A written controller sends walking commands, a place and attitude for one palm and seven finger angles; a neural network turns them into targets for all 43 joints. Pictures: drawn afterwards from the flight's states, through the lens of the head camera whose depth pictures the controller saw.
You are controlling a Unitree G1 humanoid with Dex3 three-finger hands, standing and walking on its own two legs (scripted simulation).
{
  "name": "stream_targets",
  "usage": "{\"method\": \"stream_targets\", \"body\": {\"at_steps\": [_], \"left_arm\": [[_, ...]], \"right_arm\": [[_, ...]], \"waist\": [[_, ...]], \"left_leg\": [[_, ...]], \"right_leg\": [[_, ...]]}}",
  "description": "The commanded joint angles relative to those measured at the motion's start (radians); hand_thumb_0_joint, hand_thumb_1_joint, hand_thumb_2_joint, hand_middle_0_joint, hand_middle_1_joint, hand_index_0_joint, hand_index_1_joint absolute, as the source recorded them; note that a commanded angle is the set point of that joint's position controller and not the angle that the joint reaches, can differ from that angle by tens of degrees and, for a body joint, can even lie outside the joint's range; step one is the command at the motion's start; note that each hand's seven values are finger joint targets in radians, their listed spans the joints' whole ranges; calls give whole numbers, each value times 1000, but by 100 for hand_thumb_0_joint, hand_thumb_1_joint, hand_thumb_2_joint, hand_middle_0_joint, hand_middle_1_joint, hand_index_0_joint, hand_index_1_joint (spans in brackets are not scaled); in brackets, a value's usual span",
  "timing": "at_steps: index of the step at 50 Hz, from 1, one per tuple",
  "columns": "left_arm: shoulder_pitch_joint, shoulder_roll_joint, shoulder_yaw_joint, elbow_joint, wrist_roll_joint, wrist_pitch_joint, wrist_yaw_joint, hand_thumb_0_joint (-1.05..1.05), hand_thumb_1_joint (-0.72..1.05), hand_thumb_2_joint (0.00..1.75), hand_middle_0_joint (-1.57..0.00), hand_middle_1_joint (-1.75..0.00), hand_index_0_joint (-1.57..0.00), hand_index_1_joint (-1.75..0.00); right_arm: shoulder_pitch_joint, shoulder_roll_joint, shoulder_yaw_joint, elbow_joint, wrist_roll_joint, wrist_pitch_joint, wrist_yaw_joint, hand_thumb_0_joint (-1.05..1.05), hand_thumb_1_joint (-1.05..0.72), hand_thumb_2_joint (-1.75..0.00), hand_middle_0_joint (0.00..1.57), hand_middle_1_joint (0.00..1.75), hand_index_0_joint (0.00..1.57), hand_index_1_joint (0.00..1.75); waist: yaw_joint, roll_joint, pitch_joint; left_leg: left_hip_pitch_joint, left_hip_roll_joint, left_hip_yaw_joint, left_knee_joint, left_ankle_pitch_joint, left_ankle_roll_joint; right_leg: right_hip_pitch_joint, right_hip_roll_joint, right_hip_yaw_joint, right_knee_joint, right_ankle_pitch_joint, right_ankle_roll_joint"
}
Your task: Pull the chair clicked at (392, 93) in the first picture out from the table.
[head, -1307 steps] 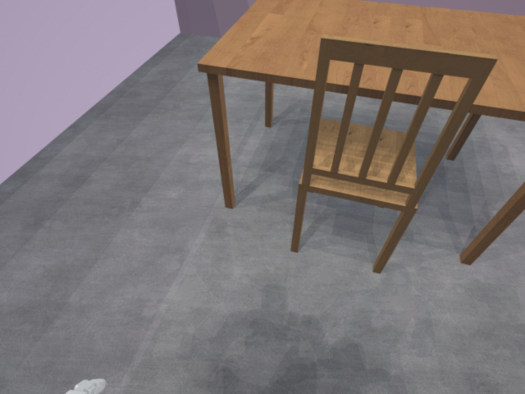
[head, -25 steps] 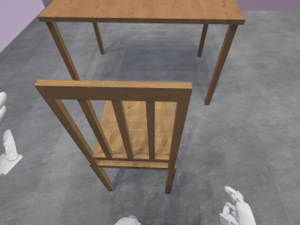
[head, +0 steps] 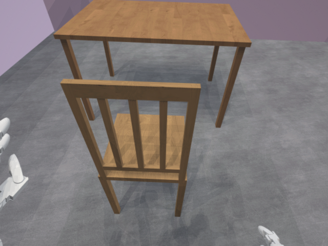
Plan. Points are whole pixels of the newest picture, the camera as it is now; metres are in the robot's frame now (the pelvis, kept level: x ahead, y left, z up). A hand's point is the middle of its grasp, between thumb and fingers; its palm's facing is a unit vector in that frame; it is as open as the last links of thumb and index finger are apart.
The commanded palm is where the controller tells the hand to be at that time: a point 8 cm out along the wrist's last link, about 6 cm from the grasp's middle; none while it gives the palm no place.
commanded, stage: stop stepping back and stand still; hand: left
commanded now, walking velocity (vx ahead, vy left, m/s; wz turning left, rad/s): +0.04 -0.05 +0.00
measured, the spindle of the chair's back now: (137, 138) +0.48 +0.11 -0.06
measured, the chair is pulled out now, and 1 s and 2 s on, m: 0.61 0.61 0.61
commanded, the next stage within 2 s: let the arm hang, fingers relaxed in 0.32 s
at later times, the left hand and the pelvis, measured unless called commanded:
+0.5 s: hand (38, 197) +0.20 +0.28 +0.07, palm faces +0.26 -0.84 -0.47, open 7.4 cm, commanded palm none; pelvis -0.01 +0.02 +0.00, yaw +0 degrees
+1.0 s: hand out of the picture -0.05 +0.19 -0.16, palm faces +0.04 -0.97 -0.25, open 7.2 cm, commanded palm none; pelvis -0.02 -0.01 +0.00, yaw +1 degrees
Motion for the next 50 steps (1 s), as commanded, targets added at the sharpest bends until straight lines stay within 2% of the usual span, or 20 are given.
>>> {"method": "stream_targets", "body": {"at_steps": [1,2,3,7,14,18,20,21,22,23,24,25,27,30,33,37,40,43,47,50], "left_arm": [[-34,238,157,-308,15,-99,13,0,90,90,-20,-30,-20,-30],[-41,242,168,-305,23,-97,15,0,90,90,-20,-30,-20,-30],[-58,245,166,-311,25,-98,13,0,90,90,-20,-30,-20,-30],[-22,202,156,-197,18,-103,17,0,90,90,-20,-30,-20,-30],[-66,181,119,-200,15,-97,15,0,90,90,-20,-30,-20,-30],[-74,215,141,-235,15,-96,20,0,90,90,-20,-30,-20,-30],[-74,201,136,-252,14,-97,20,0,90,90,-20,-30,-20,-30],[-116,21,-267,530,109,65,-133,0,90,90,-20,-30,-20,-30],[-84,-65,-253,563,85,139,-159,0,90,90,-20,-30,-20,-30],[-102,-111,-284,592,83,157,-160,0,90,90,-20,-30,-20,-30],[-132,-101,-289,635,82,161,-161,0,90,90,-20,-30,-20,-30],[-166,-86,-293,686,81,162,-159,0,90,90,-20,-30,-20,-30],[-216,-67,-301,804,81,166,-155,0,90,90,-20,-30,-20,-30],[-242,-45,-320,988,76,171,-150,0,90,90,-20,-30,-20,-30],[-234,-36,-341,1140,67,170,-149,0,90,90,-20,-30,-20,-30],[-198,-77,-334,1258,64,164,-143,0,90,90,-20,-30,-20,-30],[-207,-78,-347,1313,59,163,-146,0,90,90,-20,-30,-20,-30],[-200,-78,-353,1358,55,161,-147,0,90,90,-20,-30,-20,-30],[-181,-85,-355,1399,52,160,-145,0,90,90,-20,-30,-20,-30],[-168,-95,-358,1422,50,160,-141,0,90,90,-20,-30,-20,-30]], "right_arm": [[-152,-82,-23,-188,4,-85,7,0,-90,-90,20,30,20,30],[-158,-74,-18,-195,6,-84,9,0,-90,-90,20,30,20,30],[-153,-69,-21,-196,14,-89,7,0,-90,-90,20,30,20,30],[-123,-74,-27,-189,14,-96,10,0,-90,-90,20,30,20,30],[-125,-75,-23,-184,10,-89,9,0,-90,-90,20,30,20,30],[-130,-67,-22,-183,10,-89,5,0,-90,-90,20,30,20,30],[-134,-67,-21,-187,5,-87,5,0,-90,-90,20,30,20,30],[-150,-216,-72,44,-16,-88,105,0,-90,-90,20,30,20,30],[-71,-104,-53,51,-9,-16,104,0,-90,-90,20,30,20,30],[-46,-55,-38,44,-19,7,98,0,-90,-90,20,30,20,30],[-45,-66,-30,33,-25,25,97,0,-90,-90,20,30,20,30],[-54,-75,-26,29,-30,42,97,0,-90,-90,20,30,20,30],[-51,-89,-23,35,-35,69,96,0,-90,-90,20,30,20,30],[-42,-81,-12,84,-32,87,91,0,-90,-90,20,30,20,30],[-28,-71,-2,136,-27,92,85,0,-90,-90,20,30,20,30],[32,-19,-3,194,-31,100,78,0,-90,-90,20,30,20,30],[86,-12,-6,230,-27,107,77,0,-90,-90,20,30,20,30],[134,-2,-6,264,-25,111,75,0,-90,-90,20,30,20,30],[184,13,-1,301,-25,108,73,0,-90,-90,20,30,20,30],[197,25,3,322,-24,105,71,0,-90,-90,20,30,20,30]], "waist": [[26,145,0],[29,200,23],[29,210,50],[25,38,49],[17,20,26],[20,36,9],[19,48,-1],[-21,31,95],[8,14,-14],[8,-38,-48],[12,-50,-46],[19,-105,-27],[26,-182,-23],[33,-84,-5],[41,73,28],[36,168,26],[32,54,65],[30,-7,91],[27,-38,86],[29,-11,103]], "left_leg": [[-52,104,-108,-220,100,36],[-119,120,-127,-260,23,42],[-189,123,-123,-277,-64,45],[-192,88,-94,-220,-117,25],[-139,81,-75,-218,-78,17],[-118,84,-73,-216,-13,16],[-100,78,-62,-199,44,10],[-162,59,-95,-21,350,18],[-85,54,-67,-25,461,2],[-45,68,-81,-12,454,9],[-83,75,-115,-33,390,24],[-108,73,-131,-38,365,32],[-106,56,-129,-35,344,32],[-82,43,-105,-58,313,23],[-79,45,-96,-95,254,19],[-97,43,-85,-113,104,15],[-120,46,-90,-118,39,19],[-112,42,-83,-114,35,23],[-101,40,-73,-104,50,22],[-109,48,-73,-114,78,24]], "right_leg": [[107,-68,117,-92,-44,-9],[132,-47,91,-60,-63,-2],[167,-44,80,-50,-58,3],[166,-49,113,-130,-35,-3],[155,-51,123,-162,-21,-4],[182,-56,118,-162,47,-5],[190,-56,123,-158,95,-10],[7,-73,60,48,301,-33],[18,-70,77,22,254,-39],[5,-67,64,16,198,-43],[25,-66,59,21,143,-40],[38,-62,68,26,131,-42],[63,-76,90,14,150,-56],[79,-79,108,-9,143,-60],[87,-61,107,-45,91,-51],[102,-63,99,-85,28,-57],[84,-70,93,-114,-20,-62],[54,-75,93,-136,-66,-72],[39,-83,97,-137,-93,-73],[40,-79,91,-126,-67,-72]]}}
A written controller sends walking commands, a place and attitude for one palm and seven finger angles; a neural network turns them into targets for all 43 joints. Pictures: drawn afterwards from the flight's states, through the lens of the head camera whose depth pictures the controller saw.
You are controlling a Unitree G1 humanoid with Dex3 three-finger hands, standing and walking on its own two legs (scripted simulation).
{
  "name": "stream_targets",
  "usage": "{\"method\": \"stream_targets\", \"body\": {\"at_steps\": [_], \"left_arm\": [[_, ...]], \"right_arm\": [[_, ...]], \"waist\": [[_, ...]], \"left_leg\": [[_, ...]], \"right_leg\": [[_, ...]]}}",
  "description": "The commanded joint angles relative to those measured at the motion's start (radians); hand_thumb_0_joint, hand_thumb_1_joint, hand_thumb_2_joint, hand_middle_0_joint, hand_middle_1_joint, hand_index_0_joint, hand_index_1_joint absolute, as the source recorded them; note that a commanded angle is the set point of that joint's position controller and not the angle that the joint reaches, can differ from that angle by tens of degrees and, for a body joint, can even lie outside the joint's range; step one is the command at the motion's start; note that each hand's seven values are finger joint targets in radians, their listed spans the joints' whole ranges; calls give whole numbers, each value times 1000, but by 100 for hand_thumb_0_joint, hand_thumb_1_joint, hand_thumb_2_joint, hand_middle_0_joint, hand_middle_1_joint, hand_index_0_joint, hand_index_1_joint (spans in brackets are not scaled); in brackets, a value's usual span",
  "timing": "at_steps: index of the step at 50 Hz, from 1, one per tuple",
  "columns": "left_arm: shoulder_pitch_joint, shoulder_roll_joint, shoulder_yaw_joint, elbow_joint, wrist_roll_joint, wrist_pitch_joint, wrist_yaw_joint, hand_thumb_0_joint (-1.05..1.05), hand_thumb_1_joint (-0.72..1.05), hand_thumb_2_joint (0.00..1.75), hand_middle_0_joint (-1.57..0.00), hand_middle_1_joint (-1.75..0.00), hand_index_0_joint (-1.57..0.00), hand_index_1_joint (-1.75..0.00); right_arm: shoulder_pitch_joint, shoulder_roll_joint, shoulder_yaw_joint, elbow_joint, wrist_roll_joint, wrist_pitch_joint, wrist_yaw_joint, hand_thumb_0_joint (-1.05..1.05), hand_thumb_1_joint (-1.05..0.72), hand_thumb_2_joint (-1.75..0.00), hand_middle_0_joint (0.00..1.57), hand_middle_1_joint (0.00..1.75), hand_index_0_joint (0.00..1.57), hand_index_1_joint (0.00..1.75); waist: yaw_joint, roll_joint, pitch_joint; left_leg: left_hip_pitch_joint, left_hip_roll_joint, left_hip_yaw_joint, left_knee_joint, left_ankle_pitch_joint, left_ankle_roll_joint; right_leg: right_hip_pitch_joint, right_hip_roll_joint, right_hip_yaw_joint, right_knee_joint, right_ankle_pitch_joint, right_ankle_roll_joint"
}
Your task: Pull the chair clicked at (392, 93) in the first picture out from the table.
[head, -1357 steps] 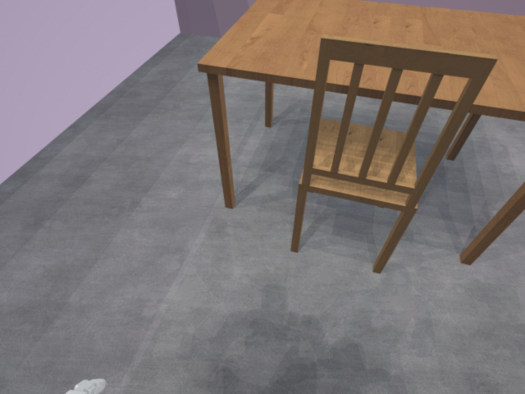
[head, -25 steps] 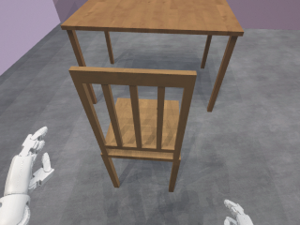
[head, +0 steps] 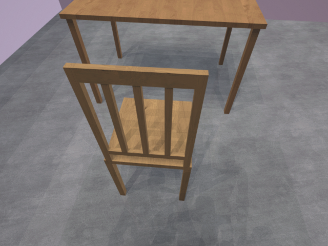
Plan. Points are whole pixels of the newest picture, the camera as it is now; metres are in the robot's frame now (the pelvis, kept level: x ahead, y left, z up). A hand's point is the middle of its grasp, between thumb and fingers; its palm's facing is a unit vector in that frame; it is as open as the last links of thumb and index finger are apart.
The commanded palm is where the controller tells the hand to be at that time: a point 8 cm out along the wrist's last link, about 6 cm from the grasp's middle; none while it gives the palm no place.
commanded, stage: let the arm hang, fingers relaxed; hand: left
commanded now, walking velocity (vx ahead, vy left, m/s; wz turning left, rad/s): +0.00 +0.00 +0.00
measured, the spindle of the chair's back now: (142, 124) +0.50 +0.11 -0.06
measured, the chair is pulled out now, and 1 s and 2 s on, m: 0.61 0.61 0.61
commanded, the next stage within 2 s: look to check the result in 0.52 s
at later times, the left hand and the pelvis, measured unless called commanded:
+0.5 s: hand out of the picture +0.00 +0.15 -0.17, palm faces +0.05 -0.98 -0.19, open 7.3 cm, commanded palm none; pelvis +0.00 -0.02 +0.00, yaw +0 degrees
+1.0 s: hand out of the picture +0.00 +0.15 -0.17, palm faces +0.06 -0.98 -0.19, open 7.4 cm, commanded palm none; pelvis +0.00 -0.02 +0.00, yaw +0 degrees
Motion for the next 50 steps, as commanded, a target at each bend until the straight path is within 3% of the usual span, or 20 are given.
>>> {"method": "stream_targets", "body": {"at_steps": [1,3,6,8,11,13,14,21,24,27,28,31,34,37,42,43,47,49,50], "left_arm": [[23,68,14,-40,-2,-24,10,0,90,90,-20,-30,-20,-30],[31,60,13,-28,-1,-25,12,0,90,90,-20,-30,-20,-30],[33,51,16,-24,-2,-27,15,0,90,90,-20,-30,-20,-30],[32,45,15,-19,0,-25,16,0,90,90,-20,-30,-20,-30],[30,40,20,-24,2,-26,17,0,90,90,-20,-30,-20,-30],[27,32,21,-26,2,-23,19,0,90,90,-20,-30,-20,-30],[26,32,23,-25,3,-24,19,0,90,90,-20,-30,-20,-30],[20,28,28,-35,3,-27,17,0,90,90,-20,-30,-20,-30],[19,26,28,-34,4,-28,18,0,90,90,-20,-30,-20,-30],[17,26,30,-36,1,-31,17,0,90,90,-20,-30,-20,-30],[17,21,29,-32,1,-30,17,0,90,90,-20,-30,-20,-30],[23,20,27,-30,0,-31,17,0,90,90,-20,-30,-20,-30],[18,18,25,-27,0,-28,17,0,90,90,-20,-30,-20,-30],[15,23,29,-27,0,-28,16,0,90,90,-20,-30,-20,-30],[14,23,30,-29,1,-26,16,0,90,90,-20,-30,-20,-30],[15,21,30,-28,2,-25,18,0,90,90,-20,-30,-20,-30],[20,19,30,-31,1,-28,17,0,90,90,-20,-30,-20,-30],[17,16,30,-30,1,-28,17,0,90,90,-20,-30,-20,-30],[21,18,30,-30,1,-30,17,0,90,90,-20,-30,-20,-30]], "right_arm": [[75,-68,-12,-29,6,-29,-7,0,-90,-90,20,30,20,30],[77,-63,-12,-19,7,-28,-9,0,-90,-90,20,30,20,30],[85,-47,-9,-9,6,-31,-10,0,-90,-90,20,30,20,30],[77,-41,-11,-5,6,-26,-11,0,-90,-90,20,30,20,30],[83,-28,-11,-1,3,-26,-9,0,-90,-90,20,30,20,30],[77,-25,-14,-3,3,-23,-12,0,-90,-90,20,30,20,30],[80,-21,-14,-3,2,-25,-11,0,-90,-90,20,30,20,30],[87,-14,-15,-4,2,-24,-11,0,-90,-90,20,30,20,30],[85,-12,-16,-3,1,-22,-13,0,-90,-90,20,30,20,30],[93,-14,-15,0,3,-27,-13,0,-90,-90,20,30,20,30],[86,-13,-15,3,3,-27,-16,0,-90,-90,20,30,20,30],[81,-17,-12,2,4,-31,-17,0,-90,-90,20,30,20,30],[73,-18,-13,2,3,-28,-18,0,-90,-90,20,30,20,30],[85,-20,-13,3,4,-27,-17,0,-90,-90,20,30,20,30],[84,-16,-14,3,2,-24,-15,0,-90,-90,20,30,20,30],[80,-15,-16,2,2,-23,-17,0,-90,-90,20,30,20,30],[82,-12,-14,4,2,-27,-16,0,-90,-90,20,30,20,30],[77,-12,-14,4,2,-26,-18,0,-90,-90,20,30,20,30],[79,-12,-14,4,3,-29,-17,0,-90,-90,20,30,20,30]], "waist": [[5,-19,5],[6,-49,25],[5,-28,15],[7,-34,61],[4,-31,47],[6,-14,80],[5,16,77],[1,-39,48],[2,-23,54],[0,-24,17],[3,8,31],[6,8,13],[7,17,53],[3,-21,39],[2,-15,39],[4,-12,57],[3,-17,24],[5,-6,46],[5,-8,24]], "left_leg": [[-88,56,-55,-113,32,66],[-82,53,-45,-109,41,65],[-81,53,-43,-109,52,62],[-90,50,-39,-116,23,62],[-93,44,-33,-109,1,58],[-98,48,-34,-122,-22,61],[-115,49,-36,-125,-23,61],[-96,40,-28,-98,-9,56],[-92,42,-27,-95,0,56],[-74,46,-29,-91,37,53],[-73,51,-34,-104,52,55],[-76,57,-40,-104,77,53],[-89,59,-40,-115,53,54],[-88,53,-34,-112,22,53],[-90,46,-36,-112,-16,54],[-92,49,-40,-120,-20,56],[-80,47,-36,-105,24,54],[-88,52,-40,-111,25,55],[-78,51,-37,-108,47,54]], "right_leg": [[51,-71,106,-109,-86,-57],[38,-69,104,-118,-83,-60],[45,-73,106,-110,-76,-58],[13,-67,104,-126,-107,-60],[14,-72,112,-126,-132,-59],[-14,-63,109,-134,-149,-62],[0,-63,110,-126,-141,-58],[10,-75,116,-139,-143,-65],[4,-74,117,-147,-142,-65],[30,-77,111,-133,-107,-67],[28,-69,104,-131,-85,-69],[56,-69,102,-115,-46,-65],[37,-64,98,-121,-63,-63],[39,-69,104,-128,-103,-64],[24,-68,110,-135,-144,-65],[14,-63,105,-140,-144,-66],[36,-71,106,-127,-111,-66],[29,-66,103,-128,-104,-66],[46,-69,102,-120,-81,-64]]}}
